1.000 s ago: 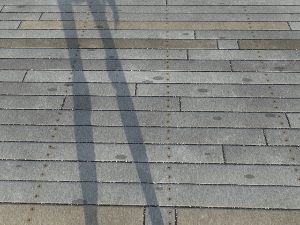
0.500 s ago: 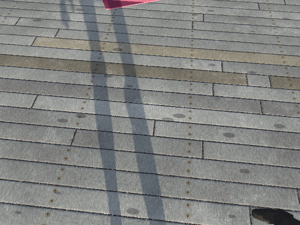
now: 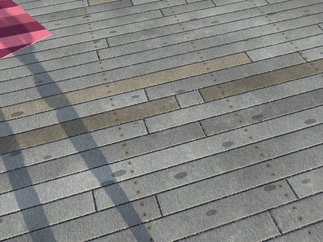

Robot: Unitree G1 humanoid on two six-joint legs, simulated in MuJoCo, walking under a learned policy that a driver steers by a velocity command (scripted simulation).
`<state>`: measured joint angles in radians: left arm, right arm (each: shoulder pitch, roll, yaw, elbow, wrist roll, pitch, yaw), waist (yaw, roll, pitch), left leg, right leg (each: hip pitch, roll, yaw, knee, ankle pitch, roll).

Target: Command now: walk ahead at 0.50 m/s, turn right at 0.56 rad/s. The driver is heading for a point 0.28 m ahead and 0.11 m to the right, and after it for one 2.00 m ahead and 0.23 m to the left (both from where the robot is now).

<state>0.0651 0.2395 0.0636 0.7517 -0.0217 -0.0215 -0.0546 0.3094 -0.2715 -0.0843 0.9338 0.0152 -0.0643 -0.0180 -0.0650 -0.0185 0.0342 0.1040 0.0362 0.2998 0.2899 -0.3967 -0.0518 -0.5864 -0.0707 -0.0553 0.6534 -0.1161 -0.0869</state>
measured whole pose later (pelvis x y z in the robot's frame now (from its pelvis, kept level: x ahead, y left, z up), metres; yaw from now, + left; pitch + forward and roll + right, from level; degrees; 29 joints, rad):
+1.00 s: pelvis +0.58 -0.05 +0.01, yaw +4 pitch +3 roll +0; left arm 0.02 0.26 0.04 0.66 0.00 -0.11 -0.01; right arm 0.38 -0.28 -0.07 0.79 0.03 -0.04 -0.01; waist -0.10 -0.02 0.02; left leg -0.09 -0.12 -0.20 0.39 -0.32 0.07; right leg -0.55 -0.01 0.11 0.49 0.01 0.04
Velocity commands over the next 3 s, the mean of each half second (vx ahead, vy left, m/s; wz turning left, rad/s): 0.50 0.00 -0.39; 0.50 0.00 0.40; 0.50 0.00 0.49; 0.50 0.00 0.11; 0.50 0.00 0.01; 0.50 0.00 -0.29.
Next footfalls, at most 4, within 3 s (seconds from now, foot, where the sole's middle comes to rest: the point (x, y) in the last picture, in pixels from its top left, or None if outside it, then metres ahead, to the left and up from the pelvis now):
0.04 right None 0.18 -0.10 -0.76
0.56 left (154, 227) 0.52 0.04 -0.76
1.06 right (195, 166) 0.79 -0.16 -0.76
1.56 left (122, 137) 0.98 0.18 -0.76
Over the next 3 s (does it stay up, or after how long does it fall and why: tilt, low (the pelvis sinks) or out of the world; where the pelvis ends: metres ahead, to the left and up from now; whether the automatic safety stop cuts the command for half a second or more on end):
stays up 1.59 0.31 0.02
